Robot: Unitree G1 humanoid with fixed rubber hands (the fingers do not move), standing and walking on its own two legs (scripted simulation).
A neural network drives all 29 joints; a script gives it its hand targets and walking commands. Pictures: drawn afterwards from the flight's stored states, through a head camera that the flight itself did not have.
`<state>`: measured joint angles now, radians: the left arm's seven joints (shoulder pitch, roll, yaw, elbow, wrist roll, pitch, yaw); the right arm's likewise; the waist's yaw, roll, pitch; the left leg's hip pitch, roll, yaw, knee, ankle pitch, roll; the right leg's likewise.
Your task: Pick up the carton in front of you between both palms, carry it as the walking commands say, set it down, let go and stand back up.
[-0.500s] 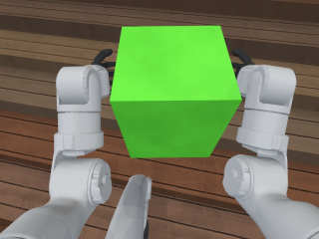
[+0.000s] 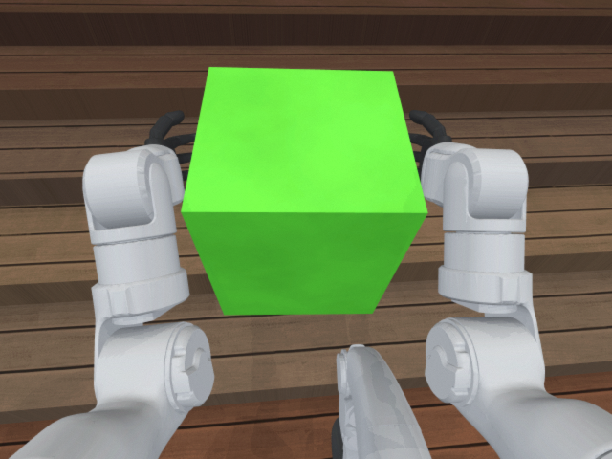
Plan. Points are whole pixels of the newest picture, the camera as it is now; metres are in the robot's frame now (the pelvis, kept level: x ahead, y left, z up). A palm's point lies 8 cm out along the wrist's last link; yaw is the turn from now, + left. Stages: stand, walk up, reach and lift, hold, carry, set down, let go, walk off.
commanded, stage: carry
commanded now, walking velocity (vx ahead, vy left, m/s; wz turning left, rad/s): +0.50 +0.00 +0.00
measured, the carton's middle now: (300, 204) +0.39 -0.03 +0.12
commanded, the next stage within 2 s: none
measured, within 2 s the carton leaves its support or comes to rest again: neither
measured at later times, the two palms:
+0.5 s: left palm out of the picture +0.66 +0.15 +0.32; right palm out of the picture +0.68 -0.15 +0.31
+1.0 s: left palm out of the picture +0.96 +0.14 +0.42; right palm out of the picture +0.95 -0.16 +0.42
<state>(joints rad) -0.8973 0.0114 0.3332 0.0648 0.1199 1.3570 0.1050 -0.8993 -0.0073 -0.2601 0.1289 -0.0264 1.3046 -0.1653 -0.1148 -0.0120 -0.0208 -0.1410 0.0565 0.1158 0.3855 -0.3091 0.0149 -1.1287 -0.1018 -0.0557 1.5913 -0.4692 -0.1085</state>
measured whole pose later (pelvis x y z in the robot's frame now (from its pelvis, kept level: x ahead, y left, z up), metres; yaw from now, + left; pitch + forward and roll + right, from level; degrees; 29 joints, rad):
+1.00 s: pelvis +0.58 +0.00 +0.23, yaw +0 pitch +4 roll -1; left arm -0.90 0.03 0.30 0.12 0.09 1.38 0.11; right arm -0.89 -0.01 -0.26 0.16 -0.04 1.34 -0.16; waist -0.07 -0.03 -0.06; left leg -0.13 0.06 0.09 0.38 -0.31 0.01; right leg -1.15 -0.11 -0.06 1.61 -0.45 -0.09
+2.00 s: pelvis +1.17 +0.00 +0.45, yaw +0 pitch +4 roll -1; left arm -0.89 0.04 0.29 0.10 0.08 1.38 0.11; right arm -0.88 -0.01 -0.26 0.11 -0.04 1.35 -0.15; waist -0.06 -0.03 -0.05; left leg -0.11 0.06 0.10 0.37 -0.32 0.01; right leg -1.17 -0.10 -0.07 1.64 -0.44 -0.09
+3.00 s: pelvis +1.80 -0.01 +0.68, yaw +0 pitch +4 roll -2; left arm -0.93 0.03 0.29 0.15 0.10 1.39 0.12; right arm -0.93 -0.02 -0.29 0.17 -0.05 1.37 -0.15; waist -0.06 -0.01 -0.07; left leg -0.01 0.09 0.11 0.28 -0.33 0.00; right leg -1.11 -0.09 -0.14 1.34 -0.34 -0.11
